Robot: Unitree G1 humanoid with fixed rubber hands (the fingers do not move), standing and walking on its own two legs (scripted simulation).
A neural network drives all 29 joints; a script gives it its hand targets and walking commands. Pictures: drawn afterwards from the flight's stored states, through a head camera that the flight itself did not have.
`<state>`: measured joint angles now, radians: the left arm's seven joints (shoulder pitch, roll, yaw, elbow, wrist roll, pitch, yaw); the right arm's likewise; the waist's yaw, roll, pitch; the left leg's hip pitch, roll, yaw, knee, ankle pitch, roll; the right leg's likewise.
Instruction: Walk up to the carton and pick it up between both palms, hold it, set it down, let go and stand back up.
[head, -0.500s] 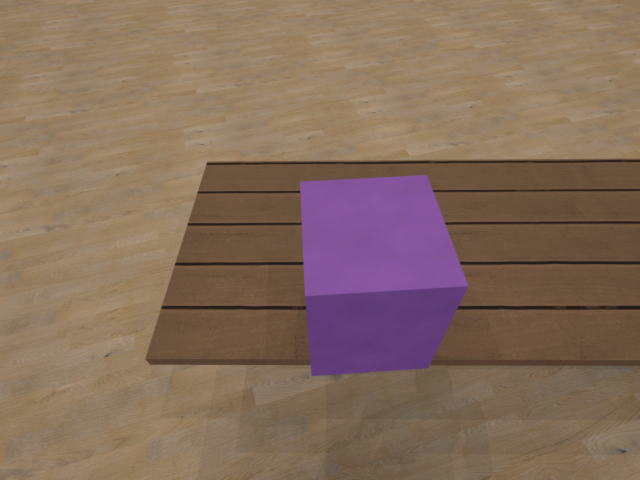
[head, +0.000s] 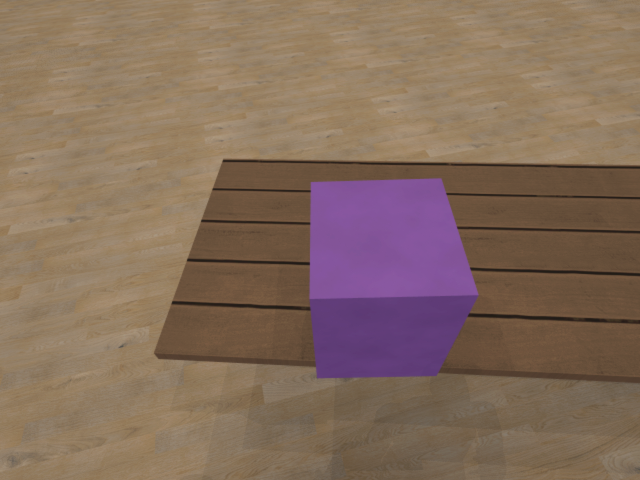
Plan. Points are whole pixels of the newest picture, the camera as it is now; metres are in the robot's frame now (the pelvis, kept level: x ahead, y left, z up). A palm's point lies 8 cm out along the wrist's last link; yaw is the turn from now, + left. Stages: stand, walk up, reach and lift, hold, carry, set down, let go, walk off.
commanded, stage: walk up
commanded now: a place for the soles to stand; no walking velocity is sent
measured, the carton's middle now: (376, 283) +0.41 -0.06 -0.05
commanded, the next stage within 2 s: reach and lift in 0.98 s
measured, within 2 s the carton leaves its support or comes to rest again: neither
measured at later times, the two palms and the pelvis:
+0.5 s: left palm out of the picture -0.04 +0.23 -0.15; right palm out of the picture +0.01 -0.25 -0.14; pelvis -0.01 -0.01 +0.00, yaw +3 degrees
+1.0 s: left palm out of the picture -0.06 +0.23 -0.15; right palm out of the picture +0.02 -0.25 -0.14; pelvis -0.02 -0.02 -0.01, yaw +6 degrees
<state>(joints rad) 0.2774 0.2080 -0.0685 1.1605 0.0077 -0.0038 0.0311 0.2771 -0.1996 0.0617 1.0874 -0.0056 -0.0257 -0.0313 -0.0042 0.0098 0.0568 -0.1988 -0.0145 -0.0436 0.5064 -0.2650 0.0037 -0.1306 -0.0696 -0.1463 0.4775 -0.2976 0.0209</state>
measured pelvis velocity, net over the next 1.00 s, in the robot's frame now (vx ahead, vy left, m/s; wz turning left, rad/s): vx -0.02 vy -0.02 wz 0.10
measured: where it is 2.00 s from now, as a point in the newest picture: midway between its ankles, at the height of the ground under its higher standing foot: outside the picture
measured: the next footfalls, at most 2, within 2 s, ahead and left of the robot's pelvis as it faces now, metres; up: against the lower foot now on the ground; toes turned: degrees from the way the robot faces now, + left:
none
